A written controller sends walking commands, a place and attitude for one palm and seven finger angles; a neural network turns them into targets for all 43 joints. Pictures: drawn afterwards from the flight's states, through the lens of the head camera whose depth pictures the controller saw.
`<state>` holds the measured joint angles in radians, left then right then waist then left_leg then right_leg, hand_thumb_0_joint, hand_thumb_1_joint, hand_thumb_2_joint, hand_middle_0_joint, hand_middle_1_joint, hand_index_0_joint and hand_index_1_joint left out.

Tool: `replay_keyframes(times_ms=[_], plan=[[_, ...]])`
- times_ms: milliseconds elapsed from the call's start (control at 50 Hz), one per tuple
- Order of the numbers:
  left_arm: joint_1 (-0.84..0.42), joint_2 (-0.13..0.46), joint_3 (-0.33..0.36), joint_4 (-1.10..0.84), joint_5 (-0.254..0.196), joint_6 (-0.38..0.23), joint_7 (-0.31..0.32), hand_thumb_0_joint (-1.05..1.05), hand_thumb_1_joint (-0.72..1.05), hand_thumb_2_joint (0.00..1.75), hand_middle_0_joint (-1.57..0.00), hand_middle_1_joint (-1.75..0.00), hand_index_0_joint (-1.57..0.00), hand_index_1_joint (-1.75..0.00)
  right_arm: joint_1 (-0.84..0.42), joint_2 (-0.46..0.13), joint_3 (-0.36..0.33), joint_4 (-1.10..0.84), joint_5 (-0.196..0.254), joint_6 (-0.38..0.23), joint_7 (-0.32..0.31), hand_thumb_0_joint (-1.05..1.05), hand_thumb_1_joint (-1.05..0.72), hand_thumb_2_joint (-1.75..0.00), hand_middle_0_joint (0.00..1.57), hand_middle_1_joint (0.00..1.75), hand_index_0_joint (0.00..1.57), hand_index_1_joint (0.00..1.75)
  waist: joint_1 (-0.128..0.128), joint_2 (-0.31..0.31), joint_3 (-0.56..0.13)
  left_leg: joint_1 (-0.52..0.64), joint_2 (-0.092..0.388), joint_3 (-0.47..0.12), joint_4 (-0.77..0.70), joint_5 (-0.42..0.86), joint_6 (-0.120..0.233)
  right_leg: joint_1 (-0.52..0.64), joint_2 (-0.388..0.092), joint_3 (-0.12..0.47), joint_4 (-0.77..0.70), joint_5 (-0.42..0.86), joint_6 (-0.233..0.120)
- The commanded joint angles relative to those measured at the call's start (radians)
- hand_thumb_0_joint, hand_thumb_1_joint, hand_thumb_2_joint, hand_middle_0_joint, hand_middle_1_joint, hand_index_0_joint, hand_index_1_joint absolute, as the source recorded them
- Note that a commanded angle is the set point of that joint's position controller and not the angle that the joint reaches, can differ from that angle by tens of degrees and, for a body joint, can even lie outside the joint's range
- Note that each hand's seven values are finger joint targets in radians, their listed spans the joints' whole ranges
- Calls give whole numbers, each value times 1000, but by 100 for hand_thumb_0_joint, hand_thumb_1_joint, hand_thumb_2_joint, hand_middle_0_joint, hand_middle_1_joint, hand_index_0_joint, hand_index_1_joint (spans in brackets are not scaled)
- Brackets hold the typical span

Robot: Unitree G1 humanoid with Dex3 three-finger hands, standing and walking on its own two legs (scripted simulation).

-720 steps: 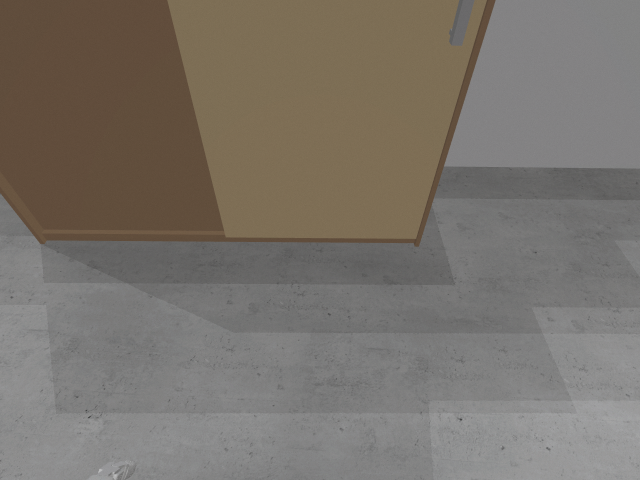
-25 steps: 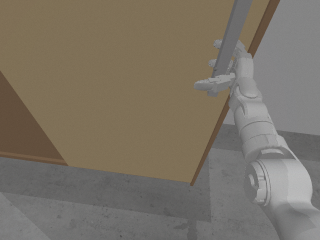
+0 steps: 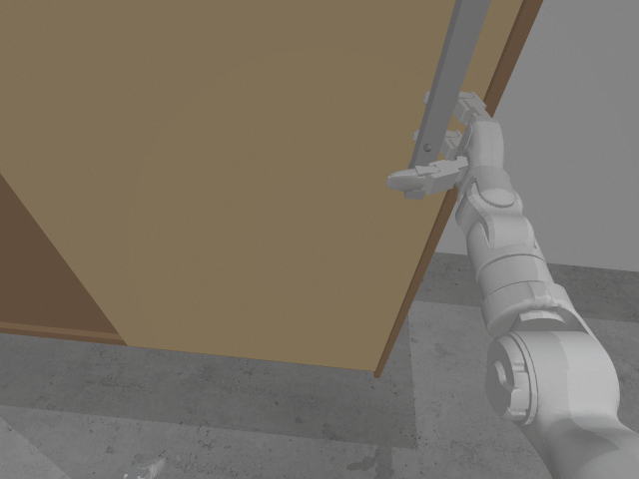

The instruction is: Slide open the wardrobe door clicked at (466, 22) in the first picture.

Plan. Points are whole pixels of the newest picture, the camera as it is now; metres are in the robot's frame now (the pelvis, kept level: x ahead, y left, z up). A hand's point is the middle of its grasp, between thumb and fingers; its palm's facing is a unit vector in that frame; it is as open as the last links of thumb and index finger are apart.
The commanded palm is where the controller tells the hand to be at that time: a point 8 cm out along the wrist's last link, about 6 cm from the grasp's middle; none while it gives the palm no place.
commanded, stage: slide the fingers in behind the handle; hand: right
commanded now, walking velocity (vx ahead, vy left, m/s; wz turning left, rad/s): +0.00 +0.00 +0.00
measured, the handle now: (437, 98) +0.54 -0.07 +0.23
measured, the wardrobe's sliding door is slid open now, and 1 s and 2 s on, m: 0.00 0.00 0.00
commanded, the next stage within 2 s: grip the handle and tug to test in 0.12 s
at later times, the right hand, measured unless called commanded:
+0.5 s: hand (420, 147) +0.47 -0.05 +0.20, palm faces -0.05 +1.00 +0.00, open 12.2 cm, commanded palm +0.45 -0.11 +0.19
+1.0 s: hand (420, 144) +0.48 -0.05 +0.20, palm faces -0.06 +1.00 +0.01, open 6.2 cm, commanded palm +0.46 -0.11 +0.19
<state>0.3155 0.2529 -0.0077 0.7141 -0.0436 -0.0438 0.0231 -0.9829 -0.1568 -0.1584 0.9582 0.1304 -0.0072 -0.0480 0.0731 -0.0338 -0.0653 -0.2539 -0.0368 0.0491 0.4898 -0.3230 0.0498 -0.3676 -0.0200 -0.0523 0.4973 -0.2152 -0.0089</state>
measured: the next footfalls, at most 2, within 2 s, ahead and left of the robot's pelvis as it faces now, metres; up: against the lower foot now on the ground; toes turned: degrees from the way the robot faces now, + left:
none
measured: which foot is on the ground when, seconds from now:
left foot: down 0.00-1.00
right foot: down 0.00-1.00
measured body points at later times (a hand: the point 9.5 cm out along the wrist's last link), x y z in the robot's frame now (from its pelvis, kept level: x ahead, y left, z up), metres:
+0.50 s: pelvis +0.00 -0.01 +0.00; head +0.02 +0.00 +0.45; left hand +0.05 +0.24 -0.13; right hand +0.47 -0.11 +0.20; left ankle -0.05 +0.08 -0.74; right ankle +0.02 -0.12 -0.74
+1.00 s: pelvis +0.00 -0.01 +0.00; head +0.02 +0.00 +0.45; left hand +0.05 +0.25 -0.13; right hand +0.48 -0.10 +0.20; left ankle -0.05 +0.08 -0.74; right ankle +0.02 -0.12 -0.74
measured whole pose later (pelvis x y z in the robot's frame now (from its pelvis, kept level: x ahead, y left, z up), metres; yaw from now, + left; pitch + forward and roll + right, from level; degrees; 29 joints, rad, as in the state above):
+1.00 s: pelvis +0.00 -0.01 +0.00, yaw +0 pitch +6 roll +0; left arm 0.35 0.25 -0.01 0.74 -0.04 -0.05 0.02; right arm -1.02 -0.14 -0.15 0.99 0.11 -0.02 -0.08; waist 0.09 -0.03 -0.06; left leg -0.27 -0.03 0.04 0.49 -0.32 0.04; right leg -0.38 -0.02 -0.06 0.51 -0.22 -0.02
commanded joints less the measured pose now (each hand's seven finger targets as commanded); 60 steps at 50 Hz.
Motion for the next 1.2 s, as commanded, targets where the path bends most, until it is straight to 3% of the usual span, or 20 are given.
replay_keyframes(times_ms=[0,60,100,160,200,260,280,320,380,480,560,580,620,680,800,860,900,1040,1080,1180], plan=[[33,121,47,-99,1,-30,7,0,90,90,-20,-30,-20,-30,-540,-169,-20,-227,-2,-86,4,0,50,-30,30,120,30,120,6,102,-321,11,17,-50,-45,525,-52,246,36,26,18,257,-51],[37,116,48,-94,-1,-37,4,0,90,90,-20,-30,-20,-30,-582,-98,38,-235,5,-83,10,0,50,-30,30,120,30,120,22,76,-318,-33,9,-40,-47,487,-46,282,32,35,23,257,-46],[40,122,49,-88,-1,-37,7,0,90,90,-20,-30,-20,-30,-583,-129,14,-239,12,-86,6,0,50,-30,30,120,30,120,17,90,-337,-26,8,-38,-42,485,-44,291,28,42,22,274,-46],[37,113,48,-84,-1,-44,3,0,90,90,-20,-30,-20,-30,-587,-77,49,-255,10,-85,-3,0,50,-30,30,120,30,120,16,48,-344,-57,3,-30,-37,460,-36,323,23,50,27,293,-38],[43,121,49,-80,2,-42,3,0,90,90,-20,-30,-20,-30,-565,-109,18,-233,7,-83,-18,0,50,-30,30,120,30,120,12,96,-340,-47,2,-26,-36,448,-37,305,21,54,21,290,-39],[44,116,48,-80,6,-44,0,0,90,90,-20,-30,-20,-30,-567,-101,15,-237,1,-77,-32,0,36,-36,32,122,32,122,9,80,-343,-47,2,-28,-34,463,-37,308,20,49,23,305,-38],[59,123,51,-76,9,-40,1,0,90,90,-20,-30,-20,-30,-535,-134,-14,-214,-3,-77,-40,0,31,-38,32,123,32,123,1,127,-340,-20,3,-24,-34,461,-36,288,18,52,20,314,-39],[45,116,49,-88,8,-41,-3,0,90,90,-20,-30,-20,-30,-551,-101,13,-267,-9,-81,-44,0,22,-42,33,124,33,124,1,75,-352,-32,1,-26,-29,472,-35,311,17,47,19,327,-35],[56,122,53,-85,11,-38,-1,0,90,90,-20,-30,-20,-30,-523,-122,-2,-244,-12,-75,-46,0,8,-48,35,126,35,126,0,122,-331,-15,0,-22,-38,448,-35,287,14,48,15,307,-37],[51,117,51,-87,8,-44,2,0,90,90,-20,-30,-20,-30,-546,-80,31,-247,-7,-70,-44,0,-15,-58,37,129,37,129,11,110,-313,-36,0,-24,-51,414,-37,293,14,45,8,271,-38],[51,117,48,-79,8,-48,4,0,90,90,-20,-30,-20,-30,-567,-116,1,-232,-7,-68,-43,0,-34,-66,39,132,39,132,8,89,-318,-42,0,-31,-50,417,-36,289,16,44,9,263,-37],[62,123,51,-76,10,-44,7,0,90,90,-20,-30,-20,-30,-542,-145,-19,-207,-9,-69,-45,0,-39,-68,40,133,40,133,5,129,-319,-18,2,-29,-52,413,-38,268,15,44,7,258,-39],[56,116,48,-79,9,-47,5,0,90,90,-20,-30,-20,-30,-572,-117,3,-230,-11,-74,-40,0,-48,-72,41,134,41,134,8,76,-320,-35,2,-32,-47,434,-36,281,18,41,11,271,-37],[66,121,52,-80,10,-46,4,0,90,90,-20,-30,-20,-30,-541,-137,-11,-224,-11,-79,-38,0,-62,-78,42,136,42,136,7,113,-335,-11,3,-30,-47,448,-38,278,17,41,13,284,-40],[62,121,49,-81,7,-44,4,0,90,90,-20,-30,-20,-30,-571,-140,-5,-213,-17,-79,-34,0,-90,-90,45,140,45,140,13,92,-320,-25,3,-35,-49,441,-39,264,22,37,10,256,-41],[63,120,50,-78,7,-43,3,0,90,90,-20,-30,-20,-30,-566,-130,-1,-191,-15,-73,-32,0,-90,-90,45,140,45,140,16,84,-310,-38,3,-36,-52,440,-40,262,22,34,14,252,-41],[72,127,50,-75,10,-38,8,0,90,90,-20,-30,-20,-30,-562,-179,-44,-169,-14,-72,-34,0,-90,-90,45,140,45,140,12,123,-309,-17,5,-39,-51,458,-43,239,24,33,13,252,-44],[64,117,50,-82,11,-38,4,0,90,90,-20,-30,-20,-30,-573,-139,-14,-193,-13,-87,-29,0,-90,-90,45,140,45,140,10,84,-334,-16,6,-39,-43,476,-42,259,29,33,19,268,-43],[75,125,51,-82,13,-34,5,0,90,90,-20,-30,-20,-30,-524,-174,-45,-174,-8,-89,-28,0,-90,-90,45,140,45,140,2,134,-332,18,8,-37,-45,492,-44,234,29,31,19,275,-46],[60,125,50,-97,9,-27,9,0,90,90,-20,-30,-20,-30,-517,-199,-59,-200,-6,-89,-13,0,-90,-90,45,140,45,140,-2,123,-319,45,13,-45,-50,514,-49,216,31,19,11,256,-47]])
